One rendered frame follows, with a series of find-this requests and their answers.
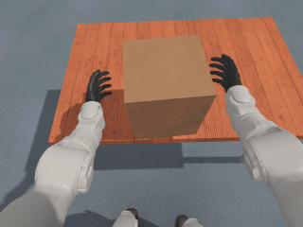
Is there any robot right forearm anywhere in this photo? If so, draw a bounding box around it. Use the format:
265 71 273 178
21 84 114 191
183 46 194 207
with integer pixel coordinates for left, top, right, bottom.
225 85 303 151

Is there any table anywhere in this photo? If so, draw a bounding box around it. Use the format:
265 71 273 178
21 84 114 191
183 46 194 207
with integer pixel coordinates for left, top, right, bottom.
48 17 303 164

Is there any left robot thigh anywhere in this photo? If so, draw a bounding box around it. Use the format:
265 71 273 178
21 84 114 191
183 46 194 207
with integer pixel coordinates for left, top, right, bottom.
112 215 138 227

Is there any left robot hand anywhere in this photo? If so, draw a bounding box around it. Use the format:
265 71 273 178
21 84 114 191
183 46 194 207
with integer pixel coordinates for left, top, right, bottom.
85 69 112 103

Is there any right robot hand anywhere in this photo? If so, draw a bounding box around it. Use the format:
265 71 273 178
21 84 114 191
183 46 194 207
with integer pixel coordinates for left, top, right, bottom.
208 54 242 93

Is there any robot left forearm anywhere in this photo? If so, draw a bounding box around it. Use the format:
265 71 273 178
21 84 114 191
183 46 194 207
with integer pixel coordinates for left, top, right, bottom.
34 101 105 184

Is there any left robot foot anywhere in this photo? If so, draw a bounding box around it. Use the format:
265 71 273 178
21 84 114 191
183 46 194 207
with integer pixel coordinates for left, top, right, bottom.
127 208 138 225

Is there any right robot upper arm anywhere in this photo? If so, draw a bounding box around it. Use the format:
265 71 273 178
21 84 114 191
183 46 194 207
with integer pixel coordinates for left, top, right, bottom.
242 131 303 227

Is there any left robot upper arm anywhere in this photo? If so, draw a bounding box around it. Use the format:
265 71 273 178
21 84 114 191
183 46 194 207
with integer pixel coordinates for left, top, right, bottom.
0 145 95 227

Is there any carton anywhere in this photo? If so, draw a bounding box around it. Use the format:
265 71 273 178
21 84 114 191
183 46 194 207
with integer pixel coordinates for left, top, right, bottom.
122 34 217 140

